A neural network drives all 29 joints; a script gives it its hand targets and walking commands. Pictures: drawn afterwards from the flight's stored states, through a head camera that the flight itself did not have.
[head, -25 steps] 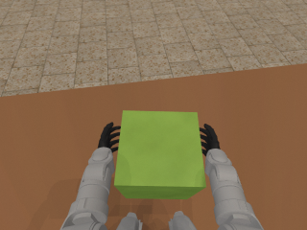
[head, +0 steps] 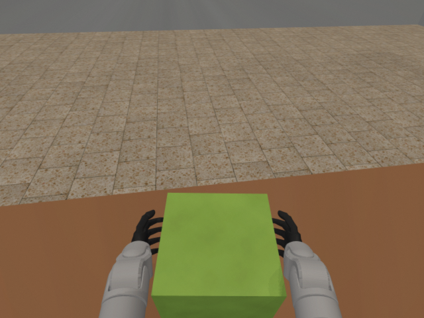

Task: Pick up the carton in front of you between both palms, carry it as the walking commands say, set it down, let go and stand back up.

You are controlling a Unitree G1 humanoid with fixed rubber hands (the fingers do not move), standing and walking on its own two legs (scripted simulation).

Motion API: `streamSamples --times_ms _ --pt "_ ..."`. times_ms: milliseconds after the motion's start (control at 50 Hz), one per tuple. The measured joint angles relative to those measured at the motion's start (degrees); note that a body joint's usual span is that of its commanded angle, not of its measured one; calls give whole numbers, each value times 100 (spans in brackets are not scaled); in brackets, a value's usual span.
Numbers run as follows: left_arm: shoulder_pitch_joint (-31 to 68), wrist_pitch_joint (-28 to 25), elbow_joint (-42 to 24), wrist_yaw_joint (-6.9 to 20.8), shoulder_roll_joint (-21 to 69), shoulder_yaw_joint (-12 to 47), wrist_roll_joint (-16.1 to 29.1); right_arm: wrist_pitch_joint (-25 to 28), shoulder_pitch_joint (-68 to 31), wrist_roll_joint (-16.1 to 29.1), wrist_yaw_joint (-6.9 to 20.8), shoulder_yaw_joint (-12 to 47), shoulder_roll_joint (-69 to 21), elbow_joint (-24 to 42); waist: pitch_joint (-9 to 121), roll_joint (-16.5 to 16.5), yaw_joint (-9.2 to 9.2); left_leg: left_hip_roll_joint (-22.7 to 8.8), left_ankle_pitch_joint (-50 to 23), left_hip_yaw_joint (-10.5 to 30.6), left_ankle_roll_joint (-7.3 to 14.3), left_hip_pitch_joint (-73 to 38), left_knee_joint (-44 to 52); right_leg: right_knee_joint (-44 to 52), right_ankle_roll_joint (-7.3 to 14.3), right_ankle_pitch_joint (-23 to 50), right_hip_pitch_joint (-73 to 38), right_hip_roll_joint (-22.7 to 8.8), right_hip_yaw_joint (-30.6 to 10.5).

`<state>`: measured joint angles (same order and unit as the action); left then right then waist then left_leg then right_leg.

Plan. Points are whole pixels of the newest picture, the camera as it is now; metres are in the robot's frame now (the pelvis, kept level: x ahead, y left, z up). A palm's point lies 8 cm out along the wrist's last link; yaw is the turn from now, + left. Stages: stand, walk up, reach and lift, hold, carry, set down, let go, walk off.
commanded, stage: reach and lift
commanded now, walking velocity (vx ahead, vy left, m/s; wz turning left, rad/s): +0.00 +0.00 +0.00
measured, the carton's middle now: (216, 265) +0.28 +0.00 -0.05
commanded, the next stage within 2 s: hold in 1.00 s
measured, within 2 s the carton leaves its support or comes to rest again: neither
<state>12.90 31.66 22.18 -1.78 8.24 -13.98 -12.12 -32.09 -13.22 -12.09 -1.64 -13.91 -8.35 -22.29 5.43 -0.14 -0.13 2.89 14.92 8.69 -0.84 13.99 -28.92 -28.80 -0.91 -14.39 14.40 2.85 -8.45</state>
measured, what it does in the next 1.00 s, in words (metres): stands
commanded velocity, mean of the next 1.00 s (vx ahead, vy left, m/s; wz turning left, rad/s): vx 0.00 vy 0.00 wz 0.00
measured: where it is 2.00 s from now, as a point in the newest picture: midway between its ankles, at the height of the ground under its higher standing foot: outside the picture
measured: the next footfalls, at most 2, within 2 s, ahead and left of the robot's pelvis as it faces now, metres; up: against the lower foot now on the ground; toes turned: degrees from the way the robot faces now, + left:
none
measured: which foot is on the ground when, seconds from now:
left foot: down 0.00-1.00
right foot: down 0.00-1.00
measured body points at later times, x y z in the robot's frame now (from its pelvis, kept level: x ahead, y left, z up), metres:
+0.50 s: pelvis -0.01 +0.00 +0.00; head -0.04 +0.00 +0.45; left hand +0.30 +0.15 +0.02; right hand +0.30 -0.15 +0.02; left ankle +0.01 +0.13 -0.74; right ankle +0.01 -0.13 -0.74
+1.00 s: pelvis +0.00 +0.00 +0.01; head -0.03 +0.00 +0.46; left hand +0.30 +0.15 +0.03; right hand +0.30 -0.15 +0.03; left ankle +0.01 +0.13 -0.74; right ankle +0.01 -0.13 -0.74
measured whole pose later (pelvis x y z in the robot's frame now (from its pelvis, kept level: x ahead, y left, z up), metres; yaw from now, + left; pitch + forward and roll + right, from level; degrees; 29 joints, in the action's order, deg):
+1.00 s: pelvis +0.00 +0.00 +0.01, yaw +0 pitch -5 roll +0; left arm 13.1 39.5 15.3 -0.1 8.3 -12.2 -14.6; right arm -39.8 -13.1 -14.4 -0.3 -11.9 -8.3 -15.2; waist 0.3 -0.2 0.0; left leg 2.2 12.4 8.1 -0.6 5.1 -22.3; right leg -22.1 -0.7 -11.8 5.5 2.2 -8.1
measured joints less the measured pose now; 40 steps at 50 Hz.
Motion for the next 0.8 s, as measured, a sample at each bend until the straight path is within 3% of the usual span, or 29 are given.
streamSamples --times_ms 180,480,800 --pt "452 304 184 176 62 -292 -371 -303 -420 -376 151 -279 -60 -152 -412 -1 4 -4 -80 -10 -8 -234 -12 -9 -1 80 -238 -2 19" --pt "542 377 4 203 68 -292 -381 -376 -507 -381 169 -275 -66 28 -507 0 23 -31 -181 -49 -8 -365 210 195 -1 177 -356 -22 18" --pt "93 631 -517 178 19 103 -282 -623 -50 -260 143 119 -5 549 -495 0 16 -67 -235 -56 13 -760 596 596 16 237 -759 -52 32"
